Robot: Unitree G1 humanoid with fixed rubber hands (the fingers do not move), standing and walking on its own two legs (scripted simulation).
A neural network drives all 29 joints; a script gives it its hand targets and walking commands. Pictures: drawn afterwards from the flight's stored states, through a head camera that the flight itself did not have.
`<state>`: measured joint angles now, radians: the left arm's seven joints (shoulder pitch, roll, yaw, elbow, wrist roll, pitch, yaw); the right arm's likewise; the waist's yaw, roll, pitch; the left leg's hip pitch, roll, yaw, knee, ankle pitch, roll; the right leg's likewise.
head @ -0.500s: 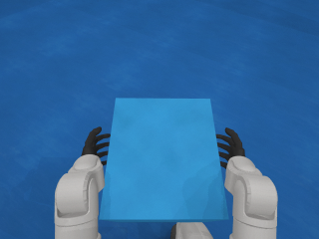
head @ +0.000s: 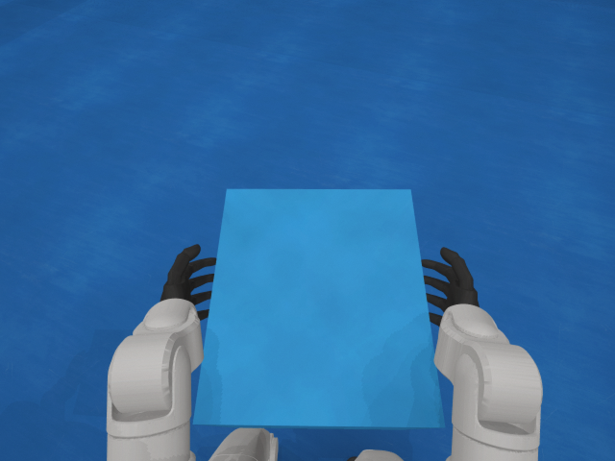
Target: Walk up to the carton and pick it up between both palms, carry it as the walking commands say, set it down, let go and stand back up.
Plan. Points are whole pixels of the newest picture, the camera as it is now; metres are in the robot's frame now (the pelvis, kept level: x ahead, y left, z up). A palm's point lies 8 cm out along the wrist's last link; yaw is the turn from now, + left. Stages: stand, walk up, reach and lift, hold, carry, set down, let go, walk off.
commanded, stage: carry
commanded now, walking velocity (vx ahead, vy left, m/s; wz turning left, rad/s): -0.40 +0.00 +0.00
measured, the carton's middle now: (317, 314) +0.29 -0.02 +0.00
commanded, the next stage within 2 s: none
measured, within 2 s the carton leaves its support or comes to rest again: neither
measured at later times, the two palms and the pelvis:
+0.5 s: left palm out of the picture -0.02 +0.19 +0.10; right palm out of the picture +0.00 -0.12 +0.10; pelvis -0.27 +0.02 +0.00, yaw +2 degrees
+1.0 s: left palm out of the picture -0.27 +0.20 +0.09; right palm out of the picture -0.24 -0.11 +0.10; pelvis -0.50 +0.02 +0.00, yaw +3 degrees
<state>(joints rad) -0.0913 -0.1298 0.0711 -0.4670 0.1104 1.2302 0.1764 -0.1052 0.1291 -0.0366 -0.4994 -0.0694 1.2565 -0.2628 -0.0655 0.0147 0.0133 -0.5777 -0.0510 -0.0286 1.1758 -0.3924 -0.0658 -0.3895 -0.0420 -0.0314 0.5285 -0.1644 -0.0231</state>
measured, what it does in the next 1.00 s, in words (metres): walks backwards: left foot, then right foot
